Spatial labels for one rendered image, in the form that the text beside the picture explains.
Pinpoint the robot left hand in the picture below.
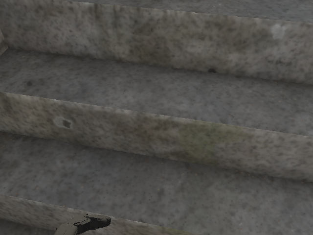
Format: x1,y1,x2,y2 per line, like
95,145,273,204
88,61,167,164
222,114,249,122
54,212,112,235

